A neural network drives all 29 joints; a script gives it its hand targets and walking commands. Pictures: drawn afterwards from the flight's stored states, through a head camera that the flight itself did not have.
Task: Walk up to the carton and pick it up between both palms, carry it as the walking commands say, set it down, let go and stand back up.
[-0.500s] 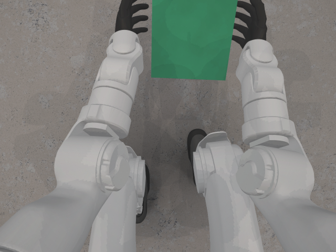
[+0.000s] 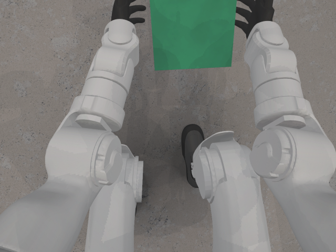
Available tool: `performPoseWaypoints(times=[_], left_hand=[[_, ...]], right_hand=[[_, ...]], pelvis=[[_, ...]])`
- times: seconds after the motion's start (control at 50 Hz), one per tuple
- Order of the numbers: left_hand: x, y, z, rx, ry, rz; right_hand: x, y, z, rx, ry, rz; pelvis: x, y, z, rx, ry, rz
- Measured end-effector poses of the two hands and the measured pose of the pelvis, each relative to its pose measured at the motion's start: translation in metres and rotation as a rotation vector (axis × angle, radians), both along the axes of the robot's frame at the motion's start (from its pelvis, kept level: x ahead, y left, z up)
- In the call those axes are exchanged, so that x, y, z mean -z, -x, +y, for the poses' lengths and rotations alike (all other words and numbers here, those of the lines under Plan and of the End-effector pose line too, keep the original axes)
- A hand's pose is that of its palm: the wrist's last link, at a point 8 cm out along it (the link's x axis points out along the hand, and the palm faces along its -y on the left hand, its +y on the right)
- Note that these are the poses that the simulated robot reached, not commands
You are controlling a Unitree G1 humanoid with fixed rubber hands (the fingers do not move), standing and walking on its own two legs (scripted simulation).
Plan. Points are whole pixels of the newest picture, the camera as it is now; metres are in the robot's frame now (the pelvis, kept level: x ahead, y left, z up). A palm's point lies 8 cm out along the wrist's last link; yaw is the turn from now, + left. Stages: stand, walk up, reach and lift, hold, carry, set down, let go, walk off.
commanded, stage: set down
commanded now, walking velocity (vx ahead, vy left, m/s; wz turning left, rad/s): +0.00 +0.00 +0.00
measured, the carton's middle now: (187, 21) +0.55 -0.13 -0.25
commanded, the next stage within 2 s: none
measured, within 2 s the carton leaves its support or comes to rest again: rests again in 1.74 s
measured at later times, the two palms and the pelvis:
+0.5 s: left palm (126, 26) +0.54 +0.00 -0.18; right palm (257, 30) +0.50 -0.25 -0.16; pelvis +0.00 +0.00 +0.00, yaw +0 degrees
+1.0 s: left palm (128, 26) +0.54 +0.00 -0.18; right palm (258, 32) +0.49 -0.25 -0.17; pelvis +0.00 +0.00 +0.00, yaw +0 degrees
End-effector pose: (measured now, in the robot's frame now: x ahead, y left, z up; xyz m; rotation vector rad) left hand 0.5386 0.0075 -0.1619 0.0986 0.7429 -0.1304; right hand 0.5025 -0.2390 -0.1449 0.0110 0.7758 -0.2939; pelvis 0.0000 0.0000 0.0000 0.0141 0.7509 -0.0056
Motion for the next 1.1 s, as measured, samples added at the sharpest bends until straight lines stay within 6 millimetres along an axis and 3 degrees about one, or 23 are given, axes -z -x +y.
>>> performPoseWaypoints(times=[0.58, 1.1], left_hand=[[0.016, 0.004, -0.001, 0.05, 0.006, 0.032], [0.02, 0.002, -0.007, 0.09, 0.045, 0.019]], right_hand=[[0.018, 0.006, -0.006, -0.011, -0.011, 0.044], [0.026, 0.008, -0.014, 0.01, -0.014, 0.044]], pelvis=[[0.003, 0.0, 0.001, -0.013, 0.011, -0.007], [0.003, 0.0, 0.0, -0.009, 0.017, -0.023]])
